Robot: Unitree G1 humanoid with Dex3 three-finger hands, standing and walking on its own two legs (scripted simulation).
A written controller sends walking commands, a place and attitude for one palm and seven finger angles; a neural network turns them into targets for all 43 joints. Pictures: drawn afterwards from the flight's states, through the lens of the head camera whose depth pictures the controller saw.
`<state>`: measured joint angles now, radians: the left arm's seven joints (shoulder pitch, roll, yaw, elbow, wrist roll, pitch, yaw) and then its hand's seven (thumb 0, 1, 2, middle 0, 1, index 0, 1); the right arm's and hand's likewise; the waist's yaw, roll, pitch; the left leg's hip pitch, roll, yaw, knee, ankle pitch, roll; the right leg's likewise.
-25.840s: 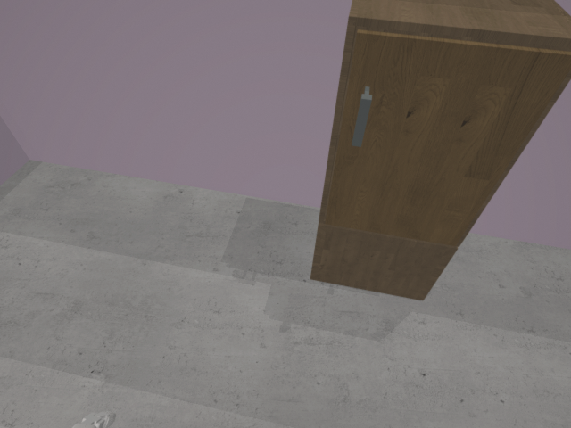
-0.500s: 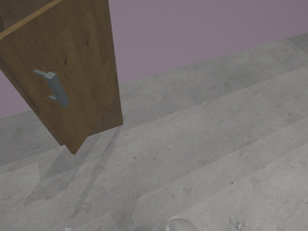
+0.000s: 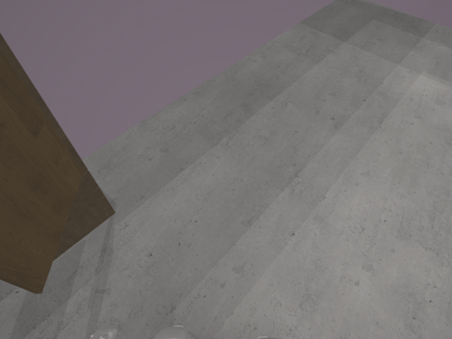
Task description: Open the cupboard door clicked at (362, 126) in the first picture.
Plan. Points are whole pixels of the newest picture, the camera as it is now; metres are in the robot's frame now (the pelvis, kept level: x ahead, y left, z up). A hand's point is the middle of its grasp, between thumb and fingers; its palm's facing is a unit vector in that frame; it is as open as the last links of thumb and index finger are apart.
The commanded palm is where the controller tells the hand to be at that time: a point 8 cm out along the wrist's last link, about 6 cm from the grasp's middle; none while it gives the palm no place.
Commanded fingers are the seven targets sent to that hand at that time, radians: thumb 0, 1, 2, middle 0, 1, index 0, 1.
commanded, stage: walk to a spot facing it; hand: left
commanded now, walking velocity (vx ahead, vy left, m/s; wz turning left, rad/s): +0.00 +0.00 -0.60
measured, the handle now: out of the picture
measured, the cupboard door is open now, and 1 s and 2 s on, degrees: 43 43 43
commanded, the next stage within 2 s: turn to face it in 1.72 s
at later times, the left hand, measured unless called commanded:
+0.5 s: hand (153, 318) +0.17 +0.15 -0.15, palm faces -0.25 -0.94 -0.25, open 7.4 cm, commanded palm none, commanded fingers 0.00 0.90 0.90 -0.20 -0.30 -0.20 -0.30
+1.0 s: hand (233, 202) +0.44 +0.00 -0.14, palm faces -0.59 -0.79 -0.19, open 7.4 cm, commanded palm none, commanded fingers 0.00 0.90 0.90 -0.20 -0.30 -0.20 -0.30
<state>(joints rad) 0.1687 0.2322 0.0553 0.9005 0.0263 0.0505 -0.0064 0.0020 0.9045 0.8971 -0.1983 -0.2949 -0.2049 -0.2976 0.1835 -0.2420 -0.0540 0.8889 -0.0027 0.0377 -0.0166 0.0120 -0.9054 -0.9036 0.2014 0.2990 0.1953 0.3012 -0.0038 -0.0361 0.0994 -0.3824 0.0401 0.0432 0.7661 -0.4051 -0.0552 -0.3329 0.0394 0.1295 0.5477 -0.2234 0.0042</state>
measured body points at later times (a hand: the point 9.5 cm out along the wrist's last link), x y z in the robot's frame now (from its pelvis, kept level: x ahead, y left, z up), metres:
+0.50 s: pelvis +0.05 -0.03 +0.00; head +0.08 -0.05 +0.45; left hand +0.18 +0.20 -0.13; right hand +0.02 -0.30 -0.14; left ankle +0.08 +0.11 -0.67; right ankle +0.01 -0.13 -0.73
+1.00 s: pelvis +0.22 -0.08 +0.01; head +0.25 -0.11 +0.46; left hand +0.47 +0.05 -0.13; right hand +0.04 -0.25 -0.14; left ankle +0.22 +0.07 -0.73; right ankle +0.23 -0.25 -0.69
